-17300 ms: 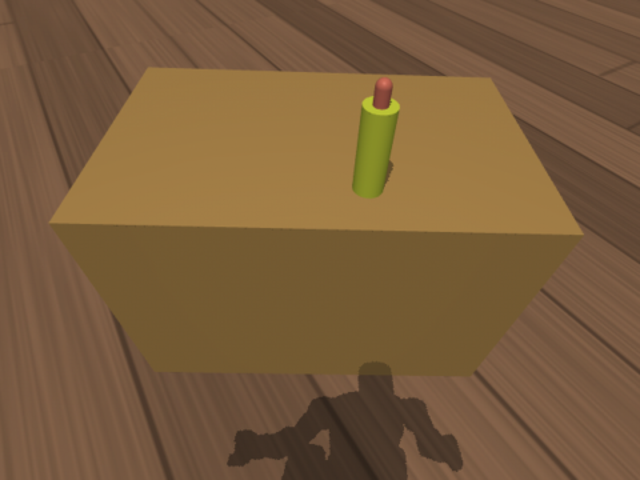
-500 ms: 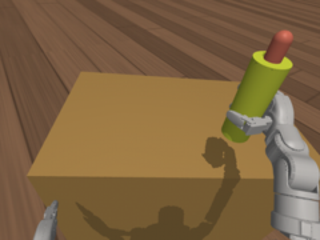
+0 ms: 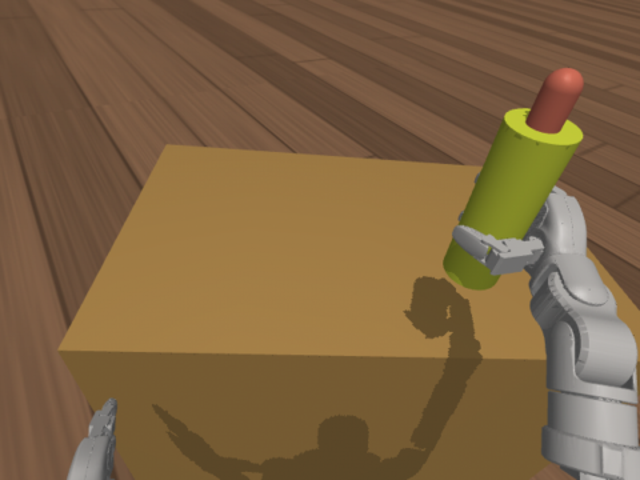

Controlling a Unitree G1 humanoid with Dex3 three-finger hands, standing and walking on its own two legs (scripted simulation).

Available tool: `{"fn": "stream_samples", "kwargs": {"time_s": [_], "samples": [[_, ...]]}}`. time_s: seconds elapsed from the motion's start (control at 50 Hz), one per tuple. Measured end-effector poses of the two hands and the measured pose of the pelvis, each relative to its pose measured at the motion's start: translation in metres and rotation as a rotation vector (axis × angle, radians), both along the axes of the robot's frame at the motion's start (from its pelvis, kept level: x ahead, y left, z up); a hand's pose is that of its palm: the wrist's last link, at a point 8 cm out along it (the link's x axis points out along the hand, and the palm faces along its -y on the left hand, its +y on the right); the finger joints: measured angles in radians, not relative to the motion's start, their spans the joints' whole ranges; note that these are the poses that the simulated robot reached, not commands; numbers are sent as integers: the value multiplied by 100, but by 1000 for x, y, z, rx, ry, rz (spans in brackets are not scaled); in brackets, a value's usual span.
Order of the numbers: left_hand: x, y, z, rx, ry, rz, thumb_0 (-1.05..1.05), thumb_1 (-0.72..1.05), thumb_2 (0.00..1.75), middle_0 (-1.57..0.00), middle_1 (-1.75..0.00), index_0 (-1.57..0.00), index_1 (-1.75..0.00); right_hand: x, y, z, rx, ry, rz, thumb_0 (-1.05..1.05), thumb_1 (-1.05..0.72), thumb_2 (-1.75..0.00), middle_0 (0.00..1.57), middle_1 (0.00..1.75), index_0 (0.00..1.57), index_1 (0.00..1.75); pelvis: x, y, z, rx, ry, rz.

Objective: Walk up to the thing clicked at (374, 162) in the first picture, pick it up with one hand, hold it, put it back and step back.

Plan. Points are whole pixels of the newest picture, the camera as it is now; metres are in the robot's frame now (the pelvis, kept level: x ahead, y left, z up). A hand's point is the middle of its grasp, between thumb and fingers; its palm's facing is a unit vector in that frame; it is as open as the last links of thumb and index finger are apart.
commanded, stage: hold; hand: right
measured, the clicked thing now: (510, 190) +0.33 -0.17 +0.27
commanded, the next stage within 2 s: crouch in 0.32 s
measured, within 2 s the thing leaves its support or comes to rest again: neither
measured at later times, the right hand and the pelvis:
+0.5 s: hand (490, 212) +0.35 -0.17 +0.23, palm faces +0.14 +0.99 -0.01, open 9.7 cm; pelvis +0.01 +0.00 +0.00, yaw +0 degrees
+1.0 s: hand (473, 237) +0.40 -0.19 +0.16, palm faces +0.19 +0.98 +0.00, open 9.7 cm; pelvis +0.00 +0.00 +0.00, yaw +1 degrees
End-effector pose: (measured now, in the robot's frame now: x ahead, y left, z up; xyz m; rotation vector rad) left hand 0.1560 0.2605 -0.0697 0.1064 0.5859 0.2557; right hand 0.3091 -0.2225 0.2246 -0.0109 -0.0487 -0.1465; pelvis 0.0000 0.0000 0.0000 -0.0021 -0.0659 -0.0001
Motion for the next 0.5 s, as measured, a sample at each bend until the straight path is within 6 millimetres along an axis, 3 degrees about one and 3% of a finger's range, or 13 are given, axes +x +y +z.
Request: {"fn": "stream_samples", "kwargs": {"time_s": [0.5], "samples": [[8,1,-1,4,4,-11,-1,-53,6,-5,-5,-5,-5,10,2,7,0,-9,2,-1,39,-111,75,110,76,109,7,2,0,1,10,-3]]}}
